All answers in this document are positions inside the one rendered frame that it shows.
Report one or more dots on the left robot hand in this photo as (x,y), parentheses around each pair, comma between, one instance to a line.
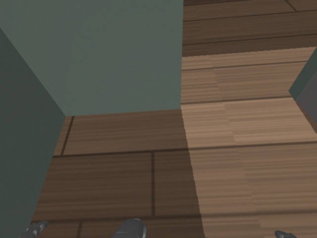
(34,230)

